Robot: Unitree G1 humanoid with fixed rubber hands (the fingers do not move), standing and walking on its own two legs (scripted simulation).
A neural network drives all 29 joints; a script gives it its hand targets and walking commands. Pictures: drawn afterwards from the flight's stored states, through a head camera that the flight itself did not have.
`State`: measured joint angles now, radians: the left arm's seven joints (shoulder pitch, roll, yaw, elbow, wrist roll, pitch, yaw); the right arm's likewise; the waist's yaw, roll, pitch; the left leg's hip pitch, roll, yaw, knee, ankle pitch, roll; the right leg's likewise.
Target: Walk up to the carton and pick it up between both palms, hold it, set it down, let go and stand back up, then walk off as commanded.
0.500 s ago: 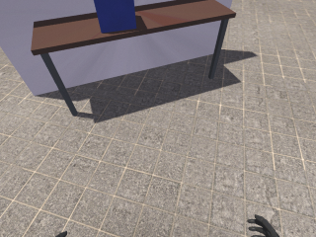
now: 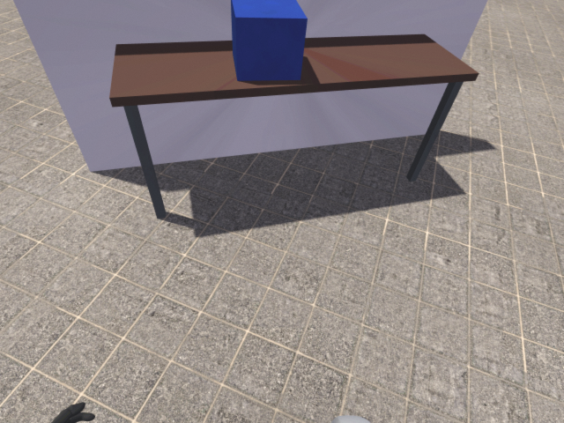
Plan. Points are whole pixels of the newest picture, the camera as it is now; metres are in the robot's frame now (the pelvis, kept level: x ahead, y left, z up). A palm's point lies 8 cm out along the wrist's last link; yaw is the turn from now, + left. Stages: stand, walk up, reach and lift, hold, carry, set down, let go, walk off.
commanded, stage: walk up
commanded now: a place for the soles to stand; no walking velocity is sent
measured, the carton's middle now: (266, 37) +1.39 +0.00 -0.02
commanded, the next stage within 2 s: none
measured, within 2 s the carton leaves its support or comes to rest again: neither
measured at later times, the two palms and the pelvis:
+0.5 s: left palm (111, 325) +0.29 +0.27 -0.07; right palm (496, 349) +0.24 -0.37 -0.09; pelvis +0.18 -0.06 -0.01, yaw +2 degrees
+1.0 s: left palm (136, 248) +0.46 +0.28 -0.09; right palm (453, 262) +0.42 -0.36 -0.08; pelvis +0.35 -0.05 -0.01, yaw +6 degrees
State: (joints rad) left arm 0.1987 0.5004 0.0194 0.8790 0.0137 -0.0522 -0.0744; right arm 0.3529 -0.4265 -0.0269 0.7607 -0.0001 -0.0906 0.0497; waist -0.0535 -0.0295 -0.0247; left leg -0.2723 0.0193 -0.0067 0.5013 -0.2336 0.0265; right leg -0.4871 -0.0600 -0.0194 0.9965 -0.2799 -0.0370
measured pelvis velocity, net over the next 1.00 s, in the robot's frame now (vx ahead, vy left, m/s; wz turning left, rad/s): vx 0.35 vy -0.05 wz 0.11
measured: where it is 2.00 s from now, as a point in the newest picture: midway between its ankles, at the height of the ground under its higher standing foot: (277, 316)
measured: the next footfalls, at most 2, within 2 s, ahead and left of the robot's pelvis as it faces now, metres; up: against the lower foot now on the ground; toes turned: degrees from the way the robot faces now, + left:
right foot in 0.32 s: +0.25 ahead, -0.17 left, +0.00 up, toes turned -3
left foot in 0.68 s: +0.37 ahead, +0.11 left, +0.00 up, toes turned +7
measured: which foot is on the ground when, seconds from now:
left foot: down 0.00-0.32, up 0.34-0.66, down 0.68-1.00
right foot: up 0.00-0.30, down 0.32-0.72, up 0.74-1.00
